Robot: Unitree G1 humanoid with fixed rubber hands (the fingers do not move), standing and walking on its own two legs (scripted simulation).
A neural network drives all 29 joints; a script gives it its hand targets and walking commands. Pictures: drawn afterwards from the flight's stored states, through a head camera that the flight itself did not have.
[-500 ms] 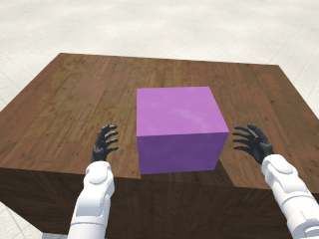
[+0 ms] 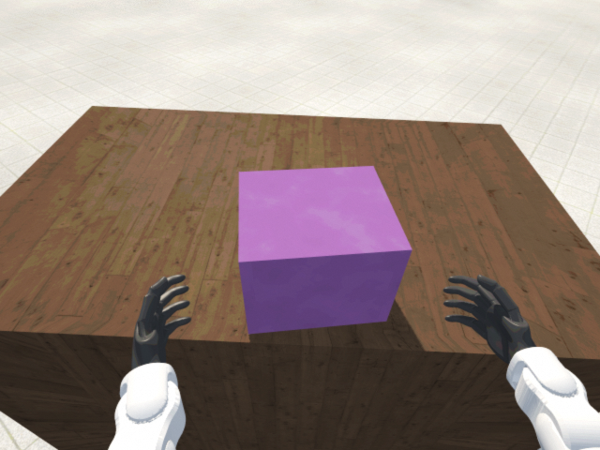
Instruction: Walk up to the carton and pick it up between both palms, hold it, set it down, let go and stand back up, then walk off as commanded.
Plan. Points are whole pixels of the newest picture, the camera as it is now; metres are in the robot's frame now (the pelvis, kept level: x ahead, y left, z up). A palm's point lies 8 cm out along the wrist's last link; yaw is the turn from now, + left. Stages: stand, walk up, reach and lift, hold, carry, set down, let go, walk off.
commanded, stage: set down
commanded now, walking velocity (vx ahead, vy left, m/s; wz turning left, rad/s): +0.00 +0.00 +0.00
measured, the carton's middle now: (313, 247) +0.45 +0.02 +0.03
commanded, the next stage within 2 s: none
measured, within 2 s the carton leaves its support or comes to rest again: neither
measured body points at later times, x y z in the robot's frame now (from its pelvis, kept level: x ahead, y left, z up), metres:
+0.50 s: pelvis +0.00 +0.00 +0.00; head -0.02 +0.01 +0.45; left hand +0.21 +0.21 +0.07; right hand +0.25 -0.23 +0.05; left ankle +0.02 +0.16 -0.75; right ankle +0.01 -0.09 -0.75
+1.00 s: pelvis +0.01 +0.00 +0.00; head +0.01 +0.01 +0.45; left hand +0.21 +0.21 +0.01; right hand +0.23 -0.22 +0.01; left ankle +0.02 +0.16 -0.75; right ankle +0.01 -0.09 -0.75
